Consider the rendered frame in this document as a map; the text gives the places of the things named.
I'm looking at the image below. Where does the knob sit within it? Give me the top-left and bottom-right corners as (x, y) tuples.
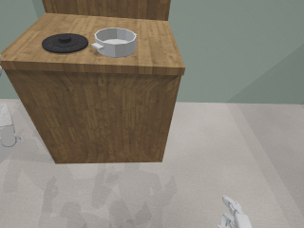
(58, 34), (71, 43)

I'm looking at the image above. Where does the robot right hand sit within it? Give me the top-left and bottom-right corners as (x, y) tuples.
(218, 196), (253, 228)

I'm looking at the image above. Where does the robot left hand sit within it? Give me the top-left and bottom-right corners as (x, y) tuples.
(0, 55), (22, 163)

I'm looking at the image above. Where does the lid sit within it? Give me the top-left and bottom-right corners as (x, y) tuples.
(42, 33), (88, 54)

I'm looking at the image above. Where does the pot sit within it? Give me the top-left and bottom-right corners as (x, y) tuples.
(91, 28), (138, 58)

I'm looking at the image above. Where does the table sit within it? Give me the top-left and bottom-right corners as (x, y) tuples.
(0, 0), (185, 164)

